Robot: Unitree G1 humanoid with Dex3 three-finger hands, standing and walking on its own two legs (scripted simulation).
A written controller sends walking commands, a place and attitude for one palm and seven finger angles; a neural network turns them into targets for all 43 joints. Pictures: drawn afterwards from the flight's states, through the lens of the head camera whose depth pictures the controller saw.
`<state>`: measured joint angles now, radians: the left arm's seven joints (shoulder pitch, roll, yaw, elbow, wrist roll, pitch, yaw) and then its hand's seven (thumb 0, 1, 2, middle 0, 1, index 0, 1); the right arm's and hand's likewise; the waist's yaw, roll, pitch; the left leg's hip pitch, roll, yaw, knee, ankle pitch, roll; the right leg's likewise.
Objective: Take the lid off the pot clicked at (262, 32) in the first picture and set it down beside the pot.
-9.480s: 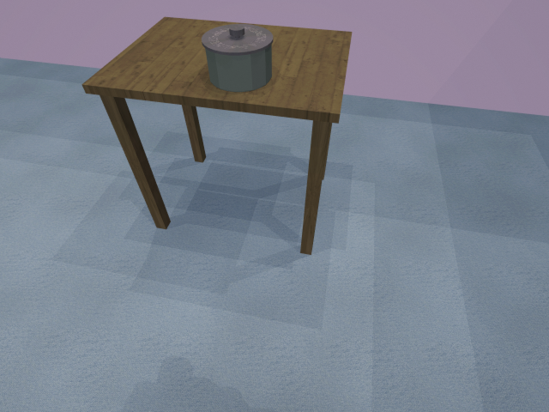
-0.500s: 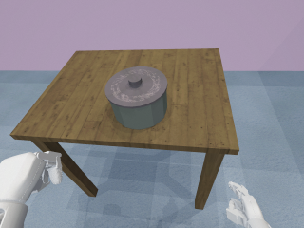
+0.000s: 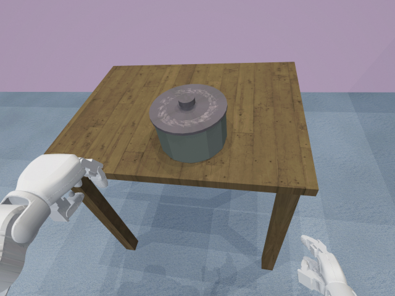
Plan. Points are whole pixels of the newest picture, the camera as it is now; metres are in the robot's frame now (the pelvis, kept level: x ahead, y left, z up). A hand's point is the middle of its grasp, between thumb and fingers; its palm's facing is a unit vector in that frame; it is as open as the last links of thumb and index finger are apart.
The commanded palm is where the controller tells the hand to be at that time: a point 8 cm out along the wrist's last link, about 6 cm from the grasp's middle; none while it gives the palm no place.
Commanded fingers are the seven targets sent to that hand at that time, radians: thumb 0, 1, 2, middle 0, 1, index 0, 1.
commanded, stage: reach forward and open the fingers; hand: left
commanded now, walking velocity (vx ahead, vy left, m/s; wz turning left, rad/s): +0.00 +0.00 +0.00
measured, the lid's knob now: (186, 100) +0.55 +0.10 +0.11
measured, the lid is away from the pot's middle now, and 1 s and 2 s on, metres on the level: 0.00 0.00 0.00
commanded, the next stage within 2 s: move the open hand above the knob in 0.38 s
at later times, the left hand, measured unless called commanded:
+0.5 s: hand (68, 151) +0.30 +0.26 +0.18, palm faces -0.06 -0.02 -1.00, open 9.7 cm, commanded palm +0.28 +0.25 +0.24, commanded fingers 0.00 -0.30 1.52 -0.87 -0.08 -0.87 -0.08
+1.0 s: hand (119, 125) +0.38 +0.20 +0.17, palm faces -0.14 +0.04 -0.99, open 9.7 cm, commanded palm +0.35 +0.20 +0.24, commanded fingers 0.00 -0.30 1.52 -0.87 -0.08 -0.87 -0.08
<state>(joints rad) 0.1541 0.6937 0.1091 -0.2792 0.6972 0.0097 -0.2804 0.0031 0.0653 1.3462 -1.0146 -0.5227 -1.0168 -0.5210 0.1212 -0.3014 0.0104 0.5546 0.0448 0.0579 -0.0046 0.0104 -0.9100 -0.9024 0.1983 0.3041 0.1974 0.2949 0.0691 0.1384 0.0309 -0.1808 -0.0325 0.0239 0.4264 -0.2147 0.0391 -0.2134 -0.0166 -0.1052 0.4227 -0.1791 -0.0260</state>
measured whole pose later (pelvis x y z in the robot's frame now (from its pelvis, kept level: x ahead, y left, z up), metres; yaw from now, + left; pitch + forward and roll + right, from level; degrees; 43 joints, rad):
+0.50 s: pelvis -0.02 +0.01 +0.00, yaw +0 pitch -2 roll +1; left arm -0.24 0.70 0.04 -0.05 0.73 0.10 -0.36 0.00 -0.28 1.50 -0.88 -0.09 -0.88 -0.08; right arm 0.14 -0.30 0.02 0.55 0.06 0.06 0.01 0.01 -0.91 -0.90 0.20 0.30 0.20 0.29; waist 0.05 0.13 0.02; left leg -0.19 -0.06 0.04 0.42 -0.19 0.06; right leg -0.25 -0.04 -0.08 0.45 -0.17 -0.01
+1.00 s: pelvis +0.01 +0.01 +0.00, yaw +0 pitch +0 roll +1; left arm -0.52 0.64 -0.16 0.10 0.81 0.15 -0.41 0.00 -0.29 1.51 -0.88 -0.08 -0.89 -0.08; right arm 0.12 -0.31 0.03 0.58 0.06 0.08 0.01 0.01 -0.91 -0.90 0.20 0.30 0.20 0.29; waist 0.02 0.11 0.03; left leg -0.21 -0.05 0.03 0.42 -0.22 0.05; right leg -0.26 -0.04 -0.09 0.47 -0.21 -0.02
